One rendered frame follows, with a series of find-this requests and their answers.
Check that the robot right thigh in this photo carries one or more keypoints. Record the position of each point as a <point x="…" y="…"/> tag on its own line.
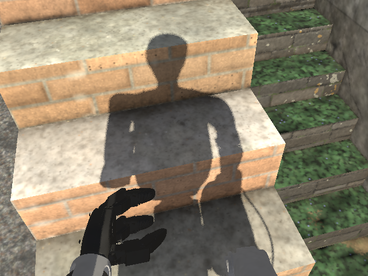
<point x="248" y="261"/>

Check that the left robot forearm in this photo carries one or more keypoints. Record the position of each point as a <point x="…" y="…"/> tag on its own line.
<point x="90" y="265"/>

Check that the left robot hand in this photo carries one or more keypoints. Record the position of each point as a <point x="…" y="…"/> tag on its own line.
<point x="103" y="230"/>

